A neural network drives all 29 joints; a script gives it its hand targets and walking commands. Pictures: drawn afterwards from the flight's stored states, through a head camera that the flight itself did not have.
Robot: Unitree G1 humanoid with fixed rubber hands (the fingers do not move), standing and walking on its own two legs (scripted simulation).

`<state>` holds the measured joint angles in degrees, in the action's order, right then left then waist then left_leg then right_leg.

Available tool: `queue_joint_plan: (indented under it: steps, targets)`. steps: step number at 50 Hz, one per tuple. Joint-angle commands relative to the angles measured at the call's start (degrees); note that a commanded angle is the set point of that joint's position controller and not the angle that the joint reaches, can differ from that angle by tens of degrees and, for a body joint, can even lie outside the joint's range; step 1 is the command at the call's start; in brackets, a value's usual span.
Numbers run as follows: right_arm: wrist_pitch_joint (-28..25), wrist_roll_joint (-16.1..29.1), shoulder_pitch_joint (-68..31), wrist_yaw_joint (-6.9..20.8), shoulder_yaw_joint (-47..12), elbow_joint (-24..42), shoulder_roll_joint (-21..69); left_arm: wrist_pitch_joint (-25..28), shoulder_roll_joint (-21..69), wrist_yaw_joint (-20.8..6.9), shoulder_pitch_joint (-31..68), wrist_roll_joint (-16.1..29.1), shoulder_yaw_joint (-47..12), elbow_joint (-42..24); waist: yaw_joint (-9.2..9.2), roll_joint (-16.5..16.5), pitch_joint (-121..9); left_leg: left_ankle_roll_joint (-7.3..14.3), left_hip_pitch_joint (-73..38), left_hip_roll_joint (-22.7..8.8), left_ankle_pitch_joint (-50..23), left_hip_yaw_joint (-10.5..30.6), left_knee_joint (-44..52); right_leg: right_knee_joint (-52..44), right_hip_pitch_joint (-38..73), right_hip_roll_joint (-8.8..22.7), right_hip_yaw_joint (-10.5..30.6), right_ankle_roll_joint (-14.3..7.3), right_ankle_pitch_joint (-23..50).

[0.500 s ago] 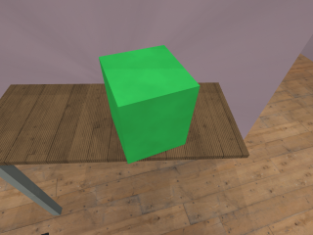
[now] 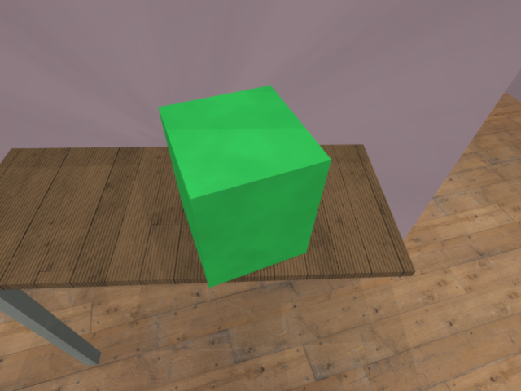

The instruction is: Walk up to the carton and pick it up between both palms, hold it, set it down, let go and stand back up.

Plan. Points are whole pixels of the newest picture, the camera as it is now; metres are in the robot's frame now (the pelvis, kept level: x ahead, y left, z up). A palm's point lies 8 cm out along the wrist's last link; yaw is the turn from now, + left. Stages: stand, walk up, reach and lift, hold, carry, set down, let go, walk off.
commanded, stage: walk up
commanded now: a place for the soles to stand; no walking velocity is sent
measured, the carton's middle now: (239, 187) +0.45 +0.02 +0.05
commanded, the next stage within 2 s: reach and lift in 0.58 s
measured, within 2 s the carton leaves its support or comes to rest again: neither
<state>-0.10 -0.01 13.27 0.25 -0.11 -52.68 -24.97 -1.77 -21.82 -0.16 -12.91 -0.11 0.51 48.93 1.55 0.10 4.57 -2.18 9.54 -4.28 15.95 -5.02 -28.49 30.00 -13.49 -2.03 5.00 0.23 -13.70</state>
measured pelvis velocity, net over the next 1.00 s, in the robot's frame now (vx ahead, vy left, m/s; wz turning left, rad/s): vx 0.00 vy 0.01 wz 0.00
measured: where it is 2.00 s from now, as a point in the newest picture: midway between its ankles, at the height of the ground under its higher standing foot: outside the picture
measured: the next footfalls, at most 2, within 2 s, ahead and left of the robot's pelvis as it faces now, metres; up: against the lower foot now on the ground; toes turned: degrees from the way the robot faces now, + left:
none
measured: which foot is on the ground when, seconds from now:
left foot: down 0.00-1.00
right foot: down 0.00-1.00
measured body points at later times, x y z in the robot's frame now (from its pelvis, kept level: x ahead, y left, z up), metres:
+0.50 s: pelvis +0.00 +0.00 +0.00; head +0.01 +0.00 +0.45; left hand +0.09 +0.31 -0.11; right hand +0.06 -0.33 -0.11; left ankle -0.01 +0.14 -0.74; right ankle +0.03 -0.12 -0.74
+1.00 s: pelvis +0.00 +0.01 -0.02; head +0.03 +0.00 +0.43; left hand +0.19 +0.26 -0.10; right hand +0.15 -0.29 -0.12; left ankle -0.01 +0.14 -0.74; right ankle +0.03 -0.12 -0.74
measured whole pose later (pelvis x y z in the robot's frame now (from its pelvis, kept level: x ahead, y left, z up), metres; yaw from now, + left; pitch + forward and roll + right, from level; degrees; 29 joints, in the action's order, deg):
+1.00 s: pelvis +0.00 +0.01 -0.02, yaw +0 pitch -4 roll +0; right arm -5.7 -1.6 5.6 7.3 3.3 -49.0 -21.9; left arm -27.3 -15.3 2.5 -4.6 -2.2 0.5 25.7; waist 1.6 0.0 7.9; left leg -1.9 13.0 -4.3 22.6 -4.8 -40.0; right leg 40.9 -16.7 -1.8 4.7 0.2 -20.0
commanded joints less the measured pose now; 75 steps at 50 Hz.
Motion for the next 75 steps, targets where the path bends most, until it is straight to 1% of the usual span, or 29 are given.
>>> queue_joint_plan:
  steps: [1, 2, 4, 5, 8, 12, 14, 16, 18, 22, 24, 26, 27, 29, 30, 31, 33, 35, 40, 43, 46, 50, 51, 56, 57, 60, 63, 67, 75]
  targets:
    - [-1.6, 0.7, -3.4, -0.9, 4.1, 3.4, -11.7, 1.9, -12.9, 0.3, 5.2, 1.5, 2.9, -0.8, -0.67, 2.8, -7.3, 4.6, -5.3, -6.2, -6.2, 5.4, 4.6, -6.5, 1.0, 6.8, 8.7, -4.0, 15.9]
    - [-1.6, 0.8, -3.7, -0.9, 4.2, 3.5, -12.0, 1.8, -13.2, 0.2, 5.7, 1.8, 2.7, -0.8, -0.97, -0.4, -6.6, 3.5, -5.2, -5.7, -6.1, 5.8, 5.2, -7.0, -0.5, 7.2, 8.3, -3.8, 15.8]
    - [-1.2, 0.8, -3.5, -0.7, 4.0, 3.6, -11.8, 1.4, -14.3, 0.5, 6.6, 1.2, 3.6, -1.4, -0.62, 2.0, -5.7, 3.7, -4.9, -5.2, -6.4, 5.0, 3.9, -6.6, 0.2, 5.8, 7.5, -4.4, 14.5]
    - [-1.3, 1.0, -2.3, -0.8, 4.3, 2.9, -12.5, 1.6, -13.6, 0.4, 6.1, 1.6, 3.2, -0.4, -0.68, 6.2, -6.3, 3.9, -4.9, -6.1, -5.5, 5.4, 4.7, -7.4, -0.2, 6.9, 7.7, -3.8, 14.3]
    - [-1.3, 0.6, -3.0, -0.8, 4.2, 3.6, -12.6, 1.6, -13.5, 0.3, 6.8, 1.4, 3.3, -1.3, -0.74, 0.2, -6.7, 4.1, -4.7, -5.1, -5.0, 4.9, 4.6, -6.5, -0.3, 6.8, 8.8, -4.6, 12.8]
    - [-1.6, 0.9, -3.3, -0.8, 4.4, 3.7, -11.3, 1.3, -13.8, 0.0, 6.0, 1.2, 3.6, -0.5, -0.12, 2.1, -4.1, 4.1, -4.3, -6.0, 0.1, 5.5, 7.1, -9.0, -2.2, 7.2, 9.0, -3.1, 8.6]
    - [-1.8, 0.7, -4.4, -0.9, 4.5, 3.6, -12.1, 1.3, -13.0, 0.0, 5.3, 1.1, 3.5, 0.4, -2.06, 2.2, -2.7, 5.3, -0.6, -7.8, 1.1, 7.3, 9.2, -6.1, -0.9, 5.5, 6.8, -2.2, 9.6]
    - [-1.8, 0.8, -3.1, -0.9, 4.1, 3.2, -11.6, 1.3, -12.3, -0.1, 6.4, 1.0, 3.2, -0.4, -1.06, 3.7, -5.8, 4.5, -3.1, -6.4, -1.0, 6.7, 8.2, -7.9, 0.2, 6.2, 7.5, -3.2, 9.6]
    - [-1.5, 0.6, -4.4, -0.8, 4.2, 3.6, -11.1, 1.7, -13.4, 0.0, 6.3, 1.2, 3.3, 0.2, -1.5, 0.1, -5.1, 4.2, -2.4, -5.8, -2.0, 5.4, 6.6, -8.3, 0.0, 6.7, 8.3, -3.8, 9.1]
    - [-1.3, 1.0, -3.1, -1.0, 3.9, 3.1, -11.0, 1.6, -12.8, 0.2, 5.0, 1.2, 3.0, 0.4, -0.81, 5.3, -6.7, 3.9, -6.7, -4.5, -0.6, 4.7, 5.8, -10.1, -1.3, 6.6, 9.3, -3.8, 7.5]
    - [-1.4, 0.7, -3.8, -0.8, 4.4, 2.6, -11.3, 1.4, -12.3, 0.3, 4.6, 1.4, 3.4, -0.1, -1.76, 1.0, -3.3, 4.2, -3.8, -4.3, -2.8, 4.7, 5.9, -9.4, -1.1, 6.2, 8.0, -3.9, 8.1]
    - [-1.5, 0.9, -2.3, -1.0, 4.0, 2.5, -10.7, 1.6, -13.5, 0.1, 5.9, 1.5, 3.5, 0.1, -0.04, 4.6, -4.8, 4.1, -4.1, -4.4, -1.9, 5.0, 6.5, -9.8, -0.5, 7.1, 9.2, -3.7, 8.9]
    - [-1.4, 0.9, -3.0, -1.1, 3.9, 2.5, -10.9, 1.3, -13.8, 0.2, 6.8, 1.3, 4.0, -0.3, -0.84, 5.6, -5.4, 4.0, -3.7, -4.8, -0.1, 5.4, 6.4, -10.0, -0.3, 6.3, 7.6, -3.3, 5.1]
    - [-1.7, 0.8, -2.9, -0.9, 3.9, 2.9, -11.0, 1.5, -13.3, -0.1, 7.3, 1.4, 3.6, -1.0, -0.58, 2.3, -4.3, 3.9, -4.2, -4.5, 0.2, 5.2, 7.1, -10.3, -2.5, 6.7, 9.0, -4.0, 6.6]
    - [-8.0, -9.3, -23.2, 2.5, 12.7, 1.5, -1.9, -13.9, -7.2, 1.8, 31.2, -3.7, 2.6, -17.1, 1.81, -0.3, -0.3, 1.0, 9.0, -0.2, 15.7, -0.2, -3.6, 1.8, -9.9, 2.1, -8.5, -4.1, -14.6]
    - [-8.7, -8.7, -17.9, 4.0, 14.0, 5.4, -4.9, -20.9, -5.3, 1.7, 25.8, -3.7, 4.1, -19.7, 2.42, 1.1, -0.5, 3.0, 12.5, 0.4, 16.6, -0.1, -6.8, 5.5, -7.8, 2.2, -9.3, -5.1, -13.3]
    - [-7.9, -6.4, -17.2, 5.0, 15.6, 8.7, -7.1, -26.4, -5.2, 1.2, 22.4, -4.3, 2.6, -24.7, 3.09, 4.1, -4.1, 2.7, 5.2, 2.2, 13.3, -1.3, -10.1, 7.0, -12.8, 2.5, -9.1, -4.8, -10.3]
    - [-6.1, -6.2, -13.4, 4.8, 15.6, 8.2, -8.2, -28.7, -5.4, 1.4, 21.5, -6.4, 3.3, -27.2, 2.96, 0.9, -6.5, 1.5, 2.0, 0.8, 10.9, -1.4, -9.5, 6.9, -10.4, 1.2, -10.2, -4.5, -6.1]
    - [-7.0, -4.1, -9.6, 6.2, 13.6, 7.2, -11.7, -27.4, -4.0, 3.2, 11.7, -8.8, 4.9, -29.5, 0.26, -3.1, -8.1, -0.8, 0.6, 0.1, -0.3, 1.9, -5.8, 6.0, -2.8, -0.4, -10.4, -3.8, 7.8]
    - [-7.6, -3.2, -10.0, 6.1, 13.6, 9.9, -10.9, -26.9, -2.6, 3.3, 12.1, -7.3, 3.5, -33.0, 1.13, 1.1, -8.4, 0.3, -0.5, 2.1, -1.3, 0.9, -5.6, 4.7, -4.2, -0.3, -9.7, -2.8, 9.4]
    - [-8.3, -1.1, -7.5, 6.8, 12.9, 11.2, -10.6, -24.5, -1.2, 4.0, 8.8, -6.2, 5.4, -33.8, -1.34, 0.4, -11.8, -0.3, -5.4, 2.0, -9.4, 1.8, -4.1, 2.7, -3.1, -1.2, -9.9, -2.5, 15.3]
    - [-8.9, 0.9, -8.8, 7.4, 13.5, 12.0, -11.9, -22.1, -0.9, 5.1, 9.7, -4.8, 4.9, -38.0, -0.93, -0.4, -11.0, 0.0, -6.2, 3.1, -12.6, 2.3, -1.6, 0.1, -0.5, -1.1, -9.1, -1.7, 18.2]
    - [-9.6, 0.6, -8.8, 7.4, 12.5, 13.9, -10.5, -21.2, -0.4, 5.4, 9.4, -4.4, 5.8, -37.4, -2.26, 2.3, -11.3, 0.7, -6.5, 3.4, -12.2, 1.3, -1.9, -0.6, -1.5, -1.0, -8.2, -1.9, 18.2]
    - [-9.6, 3.2, -5.8, 7.5, 11.9, 13.2, -9.5, -19.2, 1.6, 5.3, 7.9, -4.2, 4.5, -36.3, -0.24, 2.7, -8.9, 0.9, -8.6, 4.2, -13.8, 2.0, 1.6, -3.1, 2.2, -0.7, -7.6, -1.1, 23.9]
    - [-9.7, 3.2, -5.3, 7.7, 11.3, 12.8, -9.6, -18.5, 3.1, 5.3, 7.5, -3.8, 5.5, -36.3, -1.51, 2.8, -9.0, 1.1, -8.3, 3.9, -14.6, 1.6, 2.8, -4.3, 3.8, -0.3, -7.1, -1.2, 25.0]
    - [-9.0, 3.4, -3.5, 7.1, 8.9, 14.6, -7.2, -17.8, 2.2, 4.7, 5.8, -4.5, 8.1, -34.1, -2.25, 6.3, -7.8, 2.2, -7.2, 5.3, -9.9, 0.3, 4.8, -5.8, 6.0, 1.3, -4.6, 0.3, 24.5]
    - [-9.7, 4.0, -4.8, 7.2, 10.2, 18.4, -8.7, -15.6, 2.3, 5.9, 6.2, -3.3, 8.8, -39.5, -2.24, 3.3, -10.1, 2.0, -7.8, 5.4, -11.7, 0.9, 6.8, -6.4, 8.0, 0.8, -4.6, 0.4, 24.9]
    - [-11.5, 3.9, -3.3, 6.8, 9.5, 20.6, -6.3, -12.0, 4.1, 6.3, 5.5, -2.4, 8.4, -38.1, -1.74, 6.5, -11.8, 2.4, -5.5, 6.0, -11.1, 0.2, 7.8, -7.5, 10.1, 1.1, -3.6, 0.4, 28.0]
    - [-12.6, 7.9, -2.6, 8.7, 8.1, 23.0, -6.7, -7.4, 7.3, 8.1, 2.2, -1.4, 6.4, -41.9, -2.62, 3.0, -8.6, 2.4, -8.1, 5.0, -10.7, 0.8, 9.7, -11.1, 5.3, 0.3, -3.6, -0.7, 16.3]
